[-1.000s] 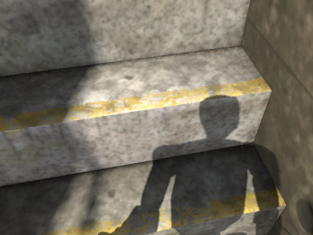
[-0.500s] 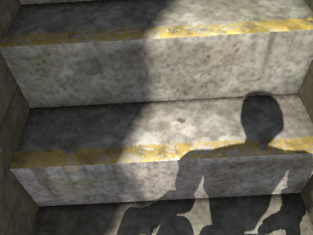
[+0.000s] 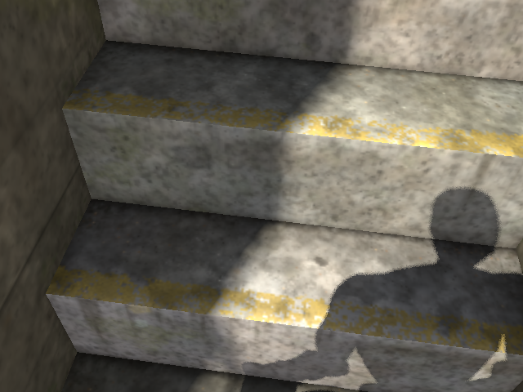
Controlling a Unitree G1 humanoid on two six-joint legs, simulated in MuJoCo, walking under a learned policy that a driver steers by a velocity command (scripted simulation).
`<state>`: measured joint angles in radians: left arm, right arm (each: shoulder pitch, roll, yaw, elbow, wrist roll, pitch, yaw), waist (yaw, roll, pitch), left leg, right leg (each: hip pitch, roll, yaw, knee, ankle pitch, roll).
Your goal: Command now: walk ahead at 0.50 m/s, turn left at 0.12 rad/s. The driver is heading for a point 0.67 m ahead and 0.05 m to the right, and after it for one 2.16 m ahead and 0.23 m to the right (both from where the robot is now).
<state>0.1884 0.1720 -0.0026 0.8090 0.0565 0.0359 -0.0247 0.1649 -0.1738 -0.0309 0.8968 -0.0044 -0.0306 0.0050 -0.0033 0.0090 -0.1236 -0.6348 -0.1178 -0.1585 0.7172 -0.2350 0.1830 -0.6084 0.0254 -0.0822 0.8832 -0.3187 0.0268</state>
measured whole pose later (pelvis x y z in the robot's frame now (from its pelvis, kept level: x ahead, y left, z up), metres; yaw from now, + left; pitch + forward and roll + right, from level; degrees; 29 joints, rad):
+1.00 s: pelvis +0.25 +0.05 +0.22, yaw -1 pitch +2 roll +4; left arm 0.34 0.21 0.09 0.88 -0.03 -0.01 -0.14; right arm -0.12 -0.25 -0.10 0.80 -0.01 -0.03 0.06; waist 0.18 -0.01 -0.04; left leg -0.41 0.23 0.24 0.68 -0.28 -0.03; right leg -0.99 0.00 0.07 1.66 -0.08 0.03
